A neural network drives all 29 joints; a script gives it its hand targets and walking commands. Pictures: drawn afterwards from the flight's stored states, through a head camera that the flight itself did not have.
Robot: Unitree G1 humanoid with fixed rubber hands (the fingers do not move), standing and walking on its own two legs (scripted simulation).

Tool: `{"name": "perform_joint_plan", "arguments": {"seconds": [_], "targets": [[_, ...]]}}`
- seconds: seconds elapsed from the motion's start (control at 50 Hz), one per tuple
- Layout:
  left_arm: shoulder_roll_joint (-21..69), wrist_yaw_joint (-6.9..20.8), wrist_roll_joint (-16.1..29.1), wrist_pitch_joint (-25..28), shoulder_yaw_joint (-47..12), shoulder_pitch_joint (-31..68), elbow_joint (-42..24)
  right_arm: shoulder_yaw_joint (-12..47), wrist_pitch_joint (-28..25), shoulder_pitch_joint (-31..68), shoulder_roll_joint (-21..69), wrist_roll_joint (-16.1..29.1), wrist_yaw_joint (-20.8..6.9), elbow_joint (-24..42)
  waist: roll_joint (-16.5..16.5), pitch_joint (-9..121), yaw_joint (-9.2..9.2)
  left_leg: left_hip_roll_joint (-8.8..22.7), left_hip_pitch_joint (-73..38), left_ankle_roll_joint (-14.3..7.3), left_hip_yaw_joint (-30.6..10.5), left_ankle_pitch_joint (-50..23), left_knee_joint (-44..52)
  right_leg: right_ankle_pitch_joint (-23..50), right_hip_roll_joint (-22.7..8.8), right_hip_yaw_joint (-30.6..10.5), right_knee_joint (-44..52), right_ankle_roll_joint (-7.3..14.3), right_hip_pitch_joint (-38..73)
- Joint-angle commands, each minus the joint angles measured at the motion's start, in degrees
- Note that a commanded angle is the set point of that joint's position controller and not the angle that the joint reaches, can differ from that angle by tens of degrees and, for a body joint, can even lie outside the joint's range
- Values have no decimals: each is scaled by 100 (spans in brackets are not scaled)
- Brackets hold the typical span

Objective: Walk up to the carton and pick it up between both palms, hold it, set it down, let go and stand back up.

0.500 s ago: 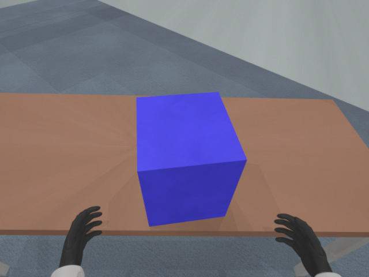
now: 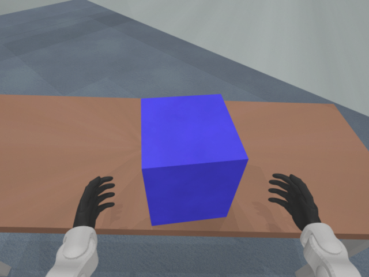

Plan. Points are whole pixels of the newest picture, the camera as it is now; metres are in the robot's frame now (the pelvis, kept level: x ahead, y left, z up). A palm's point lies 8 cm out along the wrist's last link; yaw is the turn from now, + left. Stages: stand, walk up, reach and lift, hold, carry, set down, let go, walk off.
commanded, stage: reach and lift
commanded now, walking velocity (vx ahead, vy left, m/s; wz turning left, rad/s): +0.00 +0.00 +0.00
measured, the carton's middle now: (185, 160) +0.41 +0.01 +0.02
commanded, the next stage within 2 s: none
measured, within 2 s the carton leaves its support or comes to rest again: neither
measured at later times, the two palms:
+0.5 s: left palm (76, 180) +0.29 +0.22 +0.11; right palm (292, 166) +0.32 -0.20 +0.12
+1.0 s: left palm (79, 134) +0.35 +0.21 +0.17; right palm (283, 121) +0.39 -0.19 +0.17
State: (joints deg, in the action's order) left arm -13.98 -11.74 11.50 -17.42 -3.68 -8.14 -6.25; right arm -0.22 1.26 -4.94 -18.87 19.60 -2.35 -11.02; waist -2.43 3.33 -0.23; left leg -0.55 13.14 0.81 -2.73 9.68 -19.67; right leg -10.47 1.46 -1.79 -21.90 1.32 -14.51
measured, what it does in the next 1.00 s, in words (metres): stands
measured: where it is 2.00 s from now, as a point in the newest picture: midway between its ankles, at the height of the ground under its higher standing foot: outside the picture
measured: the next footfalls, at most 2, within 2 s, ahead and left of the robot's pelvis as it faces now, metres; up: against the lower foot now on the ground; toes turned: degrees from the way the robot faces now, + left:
none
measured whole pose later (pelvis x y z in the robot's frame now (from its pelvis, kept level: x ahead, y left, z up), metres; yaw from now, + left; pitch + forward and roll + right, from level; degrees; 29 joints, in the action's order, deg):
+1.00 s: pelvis +0.00 +0.00 +0.00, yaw +0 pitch +3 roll +1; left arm -14.0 -9.0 7.7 -46.9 7.5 27.9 -4.7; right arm -0.4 22.0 35.0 -20.7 23.2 0.5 -21.7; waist -2.4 3.3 -0.2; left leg -0.5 13.1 0.8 -2.7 9.3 -19.0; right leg -10.1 1.5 -1.8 -21.2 1.3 -14.5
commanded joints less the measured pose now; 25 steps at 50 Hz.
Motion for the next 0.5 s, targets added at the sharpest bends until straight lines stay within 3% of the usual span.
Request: {"name": "perform_joint_plan", "arguments": {"seconds": [0.0,0.1,0.18,0.4,0.48], "targets": [[26,87,-105,-517,765,1522,-2272,-487,179,1367,-1383,393,229,2112,271,1322,-191,-18,-1658,215,455,-2112,24,1493,227,31,475,25,832],[-11,96,-66,-980,961,2047,-2458,-472,483,1998,-1408,427,319,2231,329,1289,-293,-13,-1662,203,500,-2122,30,1281,221,31,517,27,724],[-41,124,-2,-1338,1005,2581,-2406,-492,777,2591,-1505,477,333,2066,443,1399,-248,16,-1693,209,458,-1937,49,1044,204,-11,550,66,646],[-132,168,-103,-2099,1399,3574,-2056,-546,1372,3699,-1700,535,358,1147,545,1586,-148,34,-1696,270,390,-2247,-30,1332,241,35,475,44,759],[-176,194,-149,-2241,1459,4094,-1824,-559,1534,4279,-1825,534,349,776,626,1639,-91,47,-1605,296,359,-1984,-2,1146,253,58,467,29,732]]}}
